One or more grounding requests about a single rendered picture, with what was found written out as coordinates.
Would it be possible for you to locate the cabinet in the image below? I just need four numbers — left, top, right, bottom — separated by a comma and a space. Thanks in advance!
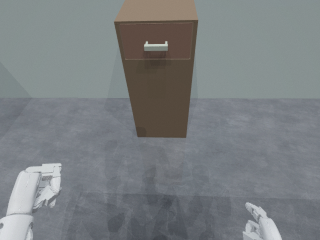
114, 0, 198, 138

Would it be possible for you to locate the handle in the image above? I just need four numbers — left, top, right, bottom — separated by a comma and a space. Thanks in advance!
144, 41, 168, 51

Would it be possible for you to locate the left robot forearm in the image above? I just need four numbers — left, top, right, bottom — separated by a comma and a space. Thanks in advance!
0, 213, 35, 240

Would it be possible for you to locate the robot right hand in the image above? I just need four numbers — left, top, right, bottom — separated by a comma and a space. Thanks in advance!
242, 202, 282, 240

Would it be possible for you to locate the drawer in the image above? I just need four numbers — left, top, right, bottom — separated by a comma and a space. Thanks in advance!
120, 22, 193, 59

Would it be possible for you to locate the robot left hand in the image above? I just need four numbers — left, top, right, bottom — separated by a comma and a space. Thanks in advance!
6, 163, 62, 216

